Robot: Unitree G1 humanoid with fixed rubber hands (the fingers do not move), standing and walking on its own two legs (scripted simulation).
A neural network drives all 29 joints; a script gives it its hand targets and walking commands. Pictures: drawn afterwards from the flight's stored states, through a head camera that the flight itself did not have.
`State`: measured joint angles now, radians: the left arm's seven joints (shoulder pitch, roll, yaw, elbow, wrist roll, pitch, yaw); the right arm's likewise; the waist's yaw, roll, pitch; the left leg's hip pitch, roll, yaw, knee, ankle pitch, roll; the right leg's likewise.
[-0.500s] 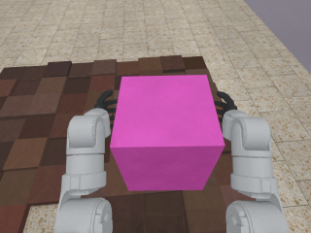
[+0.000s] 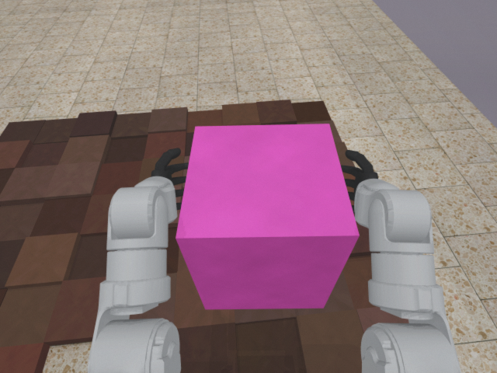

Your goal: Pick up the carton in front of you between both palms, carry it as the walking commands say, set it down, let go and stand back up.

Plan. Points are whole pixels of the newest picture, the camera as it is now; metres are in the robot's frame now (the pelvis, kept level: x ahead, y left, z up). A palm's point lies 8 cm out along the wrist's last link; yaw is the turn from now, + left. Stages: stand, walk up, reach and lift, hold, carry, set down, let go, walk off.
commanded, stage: carry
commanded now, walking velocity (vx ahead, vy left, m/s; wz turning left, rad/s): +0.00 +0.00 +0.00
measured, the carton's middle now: (263, 222) +0.35 +0.00 +0.05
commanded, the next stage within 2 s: none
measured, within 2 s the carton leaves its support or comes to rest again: neither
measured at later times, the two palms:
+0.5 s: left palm (161, 203) +0.34 +0.15 +0.13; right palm (372, 202) +0.33 -0.15 +0.13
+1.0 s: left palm (166, 216) +0.31 +0.13 +0.13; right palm (388, 216) +0.30 -0.16 +0.13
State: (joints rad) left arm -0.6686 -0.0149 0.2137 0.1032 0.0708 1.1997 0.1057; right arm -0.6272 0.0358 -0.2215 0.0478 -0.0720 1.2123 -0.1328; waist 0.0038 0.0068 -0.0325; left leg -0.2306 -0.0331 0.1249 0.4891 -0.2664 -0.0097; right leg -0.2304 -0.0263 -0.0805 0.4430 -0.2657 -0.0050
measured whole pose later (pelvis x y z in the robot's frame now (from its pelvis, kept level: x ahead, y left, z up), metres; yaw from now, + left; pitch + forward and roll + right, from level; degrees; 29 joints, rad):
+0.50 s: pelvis -0.01 +0.00 +0.00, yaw +0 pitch +2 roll +1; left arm -0.68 0.00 0.20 0.21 0.07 1.21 0.11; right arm -0.65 0.02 -0.21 0.17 -0.06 1.22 -0.13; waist 0.00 -0.02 -0.07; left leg -0.22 -0.04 0.14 0.49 -0.26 0.01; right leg -0.23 -0.04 -0.07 0.47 -0.28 0.00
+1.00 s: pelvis -0.03 -0.01 +0.00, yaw +0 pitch +1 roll +1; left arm -0.68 0.01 0.20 0.28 0.07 1.21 0.11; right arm -0.66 0.01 -0.21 0.25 -0.06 1.22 -0.13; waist 0.00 -0.02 -0.11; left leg -0.23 -0.03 0.14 0.51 -0.25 0.05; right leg -0.25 -0.03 -0.07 0.50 -0.27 -0.02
